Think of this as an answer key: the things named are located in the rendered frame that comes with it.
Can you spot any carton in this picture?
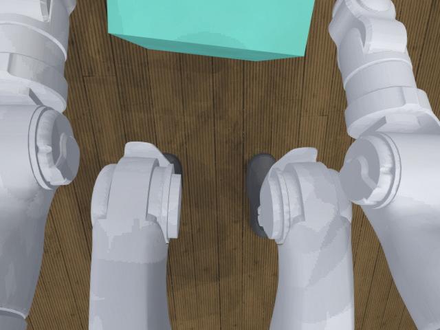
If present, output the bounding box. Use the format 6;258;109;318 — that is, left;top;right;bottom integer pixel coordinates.
107;0;315;61

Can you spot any robot right shin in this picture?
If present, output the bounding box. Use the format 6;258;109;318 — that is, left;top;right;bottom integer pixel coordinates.
258;147;352;234

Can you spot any robot left upper arm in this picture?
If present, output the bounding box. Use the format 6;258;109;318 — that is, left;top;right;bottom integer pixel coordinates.
0;104;80;330

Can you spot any left robot forearm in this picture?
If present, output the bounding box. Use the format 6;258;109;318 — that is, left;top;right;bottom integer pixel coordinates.
0;0;76;113

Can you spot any robot right upper arm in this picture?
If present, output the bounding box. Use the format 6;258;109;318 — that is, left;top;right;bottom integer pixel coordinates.
339;131;440;330

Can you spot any right robot forearm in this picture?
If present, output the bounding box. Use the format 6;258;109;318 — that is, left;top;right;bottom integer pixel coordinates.
329;0;440;139

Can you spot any robot left thigh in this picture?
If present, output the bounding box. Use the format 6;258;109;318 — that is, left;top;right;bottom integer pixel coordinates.
89;157;182;330

